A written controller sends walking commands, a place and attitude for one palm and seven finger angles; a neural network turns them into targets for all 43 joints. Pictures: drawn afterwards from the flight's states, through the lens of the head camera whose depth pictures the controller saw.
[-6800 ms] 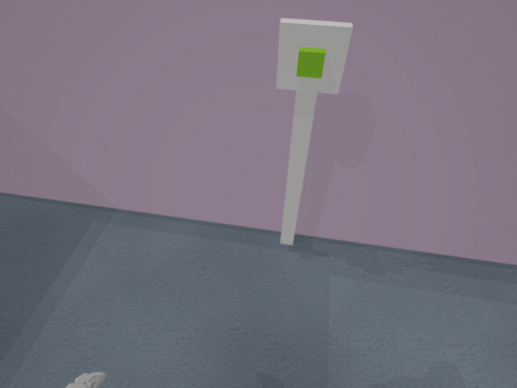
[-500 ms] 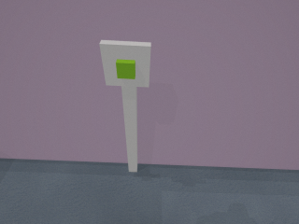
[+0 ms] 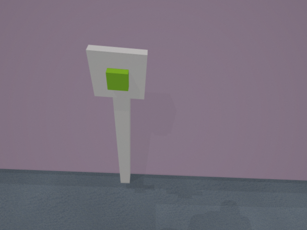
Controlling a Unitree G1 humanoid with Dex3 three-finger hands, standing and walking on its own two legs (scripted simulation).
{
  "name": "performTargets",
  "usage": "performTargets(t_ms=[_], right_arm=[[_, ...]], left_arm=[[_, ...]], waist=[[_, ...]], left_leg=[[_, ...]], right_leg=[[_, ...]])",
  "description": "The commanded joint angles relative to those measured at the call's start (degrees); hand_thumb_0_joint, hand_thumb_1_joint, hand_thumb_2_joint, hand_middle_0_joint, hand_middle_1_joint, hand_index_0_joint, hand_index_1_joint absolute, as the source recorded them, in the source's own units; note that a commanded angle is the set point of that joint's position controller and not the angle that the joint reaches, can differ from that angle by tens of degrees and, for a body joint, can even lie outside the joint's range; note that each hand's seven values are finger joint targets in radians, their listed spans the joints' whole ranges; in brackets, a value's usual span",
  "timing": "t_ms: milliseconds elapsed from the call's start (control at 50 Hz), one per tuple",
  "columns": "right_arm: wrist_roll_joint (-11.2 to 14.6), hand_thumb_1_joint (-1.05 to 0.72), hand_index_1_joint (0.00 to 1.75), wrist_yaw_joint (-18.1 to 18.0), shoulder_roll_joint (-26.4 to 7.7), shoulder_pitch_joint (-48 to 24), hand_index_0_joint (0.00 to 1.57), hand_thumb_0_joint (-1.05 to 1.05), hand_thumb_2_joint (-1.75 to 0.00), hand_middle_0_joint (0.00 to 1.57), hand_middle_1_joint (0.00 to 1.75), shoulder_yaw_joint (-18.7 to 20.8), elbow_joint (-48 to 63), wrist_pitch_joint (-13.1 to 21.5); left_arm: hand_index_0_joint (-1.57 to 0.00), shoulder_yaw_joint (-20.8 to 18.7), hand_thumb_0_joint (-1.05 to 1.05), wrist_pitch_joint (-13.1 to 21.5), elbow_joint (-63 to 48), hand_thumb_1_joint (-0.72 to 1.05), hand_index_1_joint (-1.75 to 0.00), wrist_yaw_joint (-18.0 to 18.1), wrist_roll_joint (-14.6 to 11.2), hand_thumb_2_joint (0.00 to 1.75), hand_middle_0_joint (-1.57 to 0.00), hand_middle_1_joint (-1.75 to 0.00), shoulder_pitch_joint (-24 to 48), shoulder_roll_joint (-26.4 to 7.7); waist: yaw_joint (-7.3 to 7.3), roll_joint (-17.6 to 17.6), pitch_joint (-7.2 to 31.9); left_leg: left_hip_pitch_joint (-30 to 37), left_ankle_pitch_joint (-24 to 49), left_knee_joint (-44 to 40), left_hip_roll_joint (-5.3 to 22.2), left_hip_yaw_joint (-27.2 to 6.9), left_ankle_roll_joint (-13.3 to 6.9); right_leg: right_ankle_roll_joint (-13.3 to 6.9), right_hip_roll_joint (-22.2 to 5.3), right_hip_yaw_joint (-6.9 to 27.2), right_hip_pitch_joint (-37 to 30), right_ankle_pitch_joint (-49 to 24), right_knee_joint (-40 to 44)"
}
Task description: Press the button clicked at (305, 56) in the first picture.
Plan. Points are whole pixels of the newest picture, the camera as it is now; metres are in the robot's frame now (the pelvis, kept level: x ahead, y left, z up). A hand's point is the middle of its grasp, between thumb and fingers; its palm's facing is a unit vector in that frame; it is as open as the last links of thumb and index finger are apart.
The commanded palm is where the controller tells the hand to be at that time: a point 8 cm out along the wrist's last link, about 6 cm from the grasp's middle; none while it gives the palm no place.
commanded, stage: shuffle to correct the standing spot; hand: left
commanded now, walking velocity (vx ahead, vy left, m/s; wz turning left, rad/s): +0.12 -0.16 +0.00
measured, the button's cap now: (118, 79) +0.51 +0.14 +0.12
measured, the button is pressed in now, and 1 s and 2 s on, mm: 0 0 0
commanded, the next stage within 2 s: come to a stop and stand still in 0.10 s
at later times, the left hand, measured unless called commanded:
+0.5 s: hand (122, 228) +0.17 +0.09 -0.16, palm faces +0.05 -0.98 -0.21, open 7.2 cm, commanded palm none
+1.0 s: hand out of the picture -0.04 +0.15 -0.17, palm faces +0.11 -0.98 -0.16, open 7.4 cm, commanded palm none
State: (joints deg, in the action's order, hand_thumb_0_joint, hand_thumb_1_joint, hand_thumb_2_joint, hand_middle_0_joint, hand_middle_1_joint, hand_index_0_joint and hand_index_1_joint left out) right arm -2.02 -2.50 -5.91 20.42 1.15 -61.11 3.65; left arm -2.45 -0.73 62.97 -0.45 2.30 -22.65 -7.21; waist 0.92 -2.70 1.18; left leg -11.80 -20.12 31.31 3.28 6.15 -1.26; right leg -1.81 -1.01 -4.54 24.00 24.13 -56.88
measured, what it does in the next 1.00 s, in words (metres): steps on the spot: right foot, then left foot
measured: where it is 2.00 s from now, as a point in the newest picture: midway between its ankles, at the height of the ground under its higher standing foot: outside the picture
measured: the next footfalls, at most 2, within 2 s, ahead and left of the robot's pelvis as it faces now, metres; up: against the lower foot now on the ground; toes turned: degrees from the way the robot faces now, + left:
right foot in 0.26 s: +0.17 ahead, -0.17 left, +0.00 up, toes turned -8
left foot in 0.76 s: +0.05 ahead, +0.03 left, +0.00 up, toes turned +5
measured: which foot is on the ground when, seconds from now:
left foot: down 0.00-0.26, up 0.28-0.74, down 0.76-1.00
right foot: up 0.00-0.24, down 0.26-0.78, up 0.80-1.00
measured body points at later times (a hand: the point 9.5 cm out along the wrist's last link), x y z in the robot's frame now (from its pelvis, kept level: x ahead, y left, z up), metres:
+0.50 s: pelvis +0.06 -0.08 +0.00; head +0.09 -0.10 +0.45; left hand +0.16 +0.14 -0.14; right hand +0.07 -0.32 -0.17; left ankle +0.04 +0.05 -0.67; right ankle +0.13 -0.16 -0.74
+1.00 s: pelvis +0.00 -0.03 +0.01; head +0.00 -0.01 +0.46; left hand -0.04 +0.20 -0.16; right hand -0.01 -0.25 -0.14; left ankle +0.01 +0.05 -0.74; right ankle -0.02 -0.16 -0.65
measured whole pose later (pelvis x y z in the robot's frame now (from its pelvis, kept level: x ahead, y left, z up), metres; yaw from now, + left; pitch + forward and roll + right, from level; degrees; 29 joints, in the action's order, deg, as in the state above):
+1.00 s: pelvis +0.00 -0.03 +0.01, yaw +2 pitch +0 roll -1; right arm -1.6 -2.0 -6.4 21.9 1.0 -60.7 0.2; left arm -3.8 -2.3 61.9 -0.3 2.3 -21.6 -10.9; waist -0.7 -2.5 1.9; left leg -11.5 -11.1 22.0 -0.5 4.0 -3.1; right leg 0.3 -0.1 -0.1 27.9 14.9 -63.5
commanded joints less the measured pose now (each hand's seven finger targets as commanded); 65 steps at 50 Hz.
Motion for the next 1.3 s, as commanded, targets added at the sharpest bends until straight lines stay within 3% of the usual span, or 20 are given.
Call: performTargets(t_ms=[0, 140, 200, 220, 240, 260, 280, 300, 380, 620, 700, 720, 740, 760, 820, 940, 1120, 1200, 1240, 1280], right_arm=[[-0.04, -0.9, 0.3, -0.64, -8.36, 8.3, 0.2, 0.0, -0.9, 0.2, 0.3, 1.08, -0.89, 1.01], [-0.42, -0.9, 0.3, -0.63, -10.95, 7.29, 0.2, 0.0, -0.9, 0.2, 0.3, 2.45, -0.9, -0.17], [0.25, -0.9, 0.3, -0.18, -12.07, 5.56, 0.2, 0.0, -0.9, 0.2, 0.3, 3.18, -0.65, -1.08], [0.86, -0.9, 0.3, 0.3, -10.48, 6.04, 0.2, 0.0, -0.9, 0.2, 0.3, 2.82, -0.71, -1.16], [1.45, -0.9, 0.3, 0.66, -5.5, 9.66, 0.2, 0.0, -0.9, 0.2, 0.3, 1.71, -0.21, -1.3], [1.93, -0.9, 0.3, -0.02, -5.33, 8.77, 0.2, 0.0, -0.9, 0.2, 0.3, 1.05, 0.53, -2.19], [1.86, -0.9, 0.3, -0.18, -4.96, 8.23, 0.2, 0.0, -0.9, 0.2, 0.3, 1.28, 0.33, -2.9], [1.8, -0.9, 0.3, 0.14, -3.46, 6.56, 0.2, 0.0, -0.9, 0.2, 0.3, 1.11, -0.02, -3.26], [2.0, -0.9, 0.3, 0.77, -3.96, 4.19, 0.2, 0.0, -0.9, 0.2, 0.3, 1.62, -1.31, -5.53], [0.9, -0.9, 0.3, 2.55, -6.34, -3.57, 0.2, 0.0, -0.9, 0.2, 0.3, 2.56, 5.48, -6.34], [1.02, -0.9, 0.3, 2.37, -5.38, 6.84, 0.2, 0.0, -0.9, 0.2, 0.3, 1.89, 2.64, -5.22], [0.59, -0.9, 0.3, 2.03, -7.55, 8.36, 0.2, 0.0, -0.9, 0.2, 0.3, 2.1, 2.34, -4.84], [-0.24, -0.9, 0.3, 1.74, -10.99, 5.93, 0.2, 0.0, -0.9, 0.2, 0.3, 2.57, 3.79, -4.49], [-0.33, -0.9, 0.3, 1.21, -12.69, 0.19, 0.2, 0.0, -0.9, 0.2, 0.3, 2.38, 6.55, -4.69], [0.05, -0.9, 0.3, 0.62, -10.09, -6.83, 0.2, 0.0, -0.9, 0.2, 0.3, 1.4, 7.21, -3.13], [0.5, -0.9, 0.3, -0.1, -8.73, 4.5, 0.2, 0.0, -0.9, 0.2, 0.3, 1.35, 2.9, -1.48], [-0.1, -0.9, 0.3, -0.06, -9.13, 7.46, 0.2, 0.0, -0.9, 0.2, 0.3, 1.3, -0.52, -1.99], [1.21, -0.9, 0.3, 0.53, -4.94, 6.18, 0.2, 0.0, -0.9, 0.2, 0.3, 0.52, -1.46, -2.29], [1.11, -0.9, 0.3, 0.91, -1.75, 4.25, 0.2, 0.0, -0.9, 0.2, 0.3, -0.54, -0.9, -2.69], [0.55, -0.9, 0.3, 1.14, -1.37, 4.75, 0.2, 0.0, -0.9, 0.2, 0.3, -0.36, -1.87, -3.62]], left_arm=[[-0.2, -0.38, 0.0, 1.6, -5.8, 0.9, -0.3, -0.81, -0.41, 0.9, -0.2, -0.3, 4.14, -0.59], [-0.2, -0.59, 0.0, 1.16, -8.09, 0.9, -0.3, -1.34, -0.95, 0.9, -0.2, -0.3, 11.66, -2.11], [-0.2, -1.35, 0.0, 1.87, -6.06, 0.9, -0.3, -1.11, -0.84, 0.9, -0.2, -0.3, 4.11, -4.89], [-0.2, -1.98, 0.0, 2.64, -4.8, 0.9, -0.3, -0.42, -0.75, 0.9, -0.2, -0.3, -0.81, -7.74], [-0.2, -3.14, 0.0, 3.16, -3.92, 0.9, -0.3, 0.78, -0.5, 0.9, -0.2, -0.3, -4.73, -13.17], [-0.2, -2.54, 0.0, 3.14, -3.7, 0.9, -0.3, 1.04, -1.64, 0.9, -0.2, -0.3, -5.53, -14.34], [-0.2, -1.81, 0.0, 2.87, -4.77, 0.9, -0.3, 1.68, -1.64, 0.9, -0.2, -0.3, -0.42, -12.53], [-0.2, -1.72, 0.0, 3.11, -5.51, 0.9, -0.3, 2.03, -1.24, 0.9, -0.2, -0.3, 3.29, -11.64], [-0.2, -1.03, 0.0, 2.39, -7.58, 0.9, -0.3, 2.89, -1.21, 0.9, -0.2, -0.3, 8.76, -9.83], [-0.2, -3.22, 0.0, 0.27, -10.63, 0.9, -0.3, 3.09, 0.04, 0.9, -0.2, -0.3, 10.16, -13.58], [-0.2, -2.57, 0.0, -0.78, -10.22, 0.9, -0.3, 2.69, -0.5, 0.9, -0.2, -0.3, 12.0, -12.51], [-0.2, -1.78, 0.0, -1.07, -10.11, 0.9, -0.3, 2.42, -0.89, 0.9, -0.2, -0.3, 11.12, -9.54], [-0.2, -0.91, 0.0, -1.17, -10.69, 0.9, -0.3, 2.11, -1.63, 0.9, -0.2, -0.3, 10.2, -5.41], [-0.2, -0.88, 0.0, -1.24, -10.93, 0.9, -0.3, 1.95, -1.39, 0.9, -0.2, -0.3, 11.11, -5.64], [-0.2, -1.46, 0.0, -0.97, -6.68, 0.9, -0.3, 0.43, -0.24, 0.9, -0.2, -0.3, 4.18, -5.48], [-0.2, -1.15, 0.0, 0.05, -4.97, 0.9, -0.3, 0.23, -0.22, 0.9, -0.2, -0.3, 3.79, -5.64], [-0.2, 0.8, 0.0, 0.63, -4.14, 0.9, -0.3, 0.61, -1.12, 0.9, -0.2, -0.3, 4.65, -1.25], [-0.2, 0.72, 0.0, 1.88, -0.65, 0.9, -0.3, 1.98, -1.3, 0.9, -0.2, -0.3, -1.47, -3.22], [-0.2, 0.63, 0.0, 1.82, 0.5, 0.9, -0.3, 2.22, -1.67, 0.9, -0.2, -0.3, -2.25, -7.24], [-0.2, 0.57, 0.0, 2.05, -0.48, 0.9, -0.3, 2.27, -1.6, 0.9, -0.2, -0.3, 0.82, -6.56]], waist=[[0.42, 9.99, -8.31], [1.72, 13.3, -5.39], [-2.2, 9.12, -0.13], [-4.5, 3.39, 3.38], [-5.25, -13.87, 10.32], [-4.64, -13.37, 14.03], [-2.47, -6.21, 7.99], [-1.95, -10.78, 5.07], [-0.33, -3.97, 1.25], [-2.22, -5.46, -0.08], [2.53, -3.01, 0.96], [2.93, 5.51, 0.22], [2.3, 21.79, -4.01], [1.07, 20.45, -10.65], [-4.05, 9.22, -7.21], [0.3, 8.14, -5.45], [1.19, 11.81, -2.04], [-2.04, 1.28, -1.3], [-2.11, -6.47, -6.07], [-1.08, -11.2, -7.57]], left_leg=[[4.35, 33.26, -15.72, 15.31, -11.61, -9.12], [5.59, 38.69, -11.04, 12.83, -4.71, -5.92], [1.63, 31.47, -2.68, 10.9, -3.93, -3.46], [-3.97, 23.95, 4.39, 7.88, -2.41, -1.32], [-14.9, -4.58, 18.87, 0.47, 2.09, 1.52], [-12.28, -18.9, 27.81, -1.29, -4.35, 1.5], [-10.79, -16.23, 28.18, 0.26, -6.93, 1.28], [-11.32, -14.38, 29.75, 0.84, -5.87, 1.58], [-9.95, -7.56, 28.23, -0.31, -4.93, 3.29], [-8.71, -4.96, 17.15, -1.68, -4.54, 2.64], [10.67, 1.16, -4.78, -3.92, -0.43, 1.06], [10.32, -5.24, -12.23, 0.89, -7.06, -0.27], [1.41, -20.1, -23.12, 12.48, -24.32, -4.26], [-11.98, -24.44, -28.87, 17.58, -29.61, -8.14], [-12.0, -13.4, -24.95, 11.47, -19.69, -6.42], [3.22, -4.79, -22.41, 11.66, -18.46, -7.11], [1.59, 7.17, -18.03, 11.81, -17.08, -8.91], [-13.39, 0.29, -8.87, 4.44, -9.12, -2.0], [-14.6, -3.66, -0.66, -1.01, -2.09, 0.72], [-9.99, -0.18, 3.81, -0.76, -2.47, 0.97]], right_leg=[[1.17, -3.91, 2.18, 13.92, -5.63, -4.59], [0.87, -1.17, -2.74, 3.39, -8.75, 17.52], [0.66, 0.78, -4.1, -12.99, -17.3, 28.84], [0.23, -3.22, 0.16, -23.93, -24.22, 30.47], [-3.82, -18.63, 15.76, -36.69, -41.83, 30.38], [-8.23, -23.91, 19.55, -31.29, -55.07, 32.66], [-9.32, -23.01, 14.79, -23.93, -56.12, 33.75], [-9.07, -21.06, 14.04, -19.81, -61.02, 33.0], [-7.63, -17.75, 7.34, -12.06, -52.23, 35.41], [-9.16, -19.15, 13.42, -5.73, -5.07, 44.21], [-2.39, -12.04, 8.11, 5.24, 8.38, 41.77], [0.13, -7.47, 4.35, 7.66, 9.71, 33.83], [2.87, -0.74, -1.26, 10.04, 6.1, 20.54], [2.1, -0.18, 3.03, 8.15, 2.1, 11.35], [1.55, 1.15, 6.22, 4.84, -6.87, -3.89], [2.26, -0.57, 5.83, 14.64, -8.83, -8.49], [1.54, -0.59, 1.47, -2.49, 2.38, 19.81], [0.31, -5.3, 7.79, -23.55, -9.2, 36.47], [-4.61, -14.81, 16.48, -16.7, -2.71, 43.65], [-5.05, -11.92, 15.55, -9.68, 0.31, 45.97]])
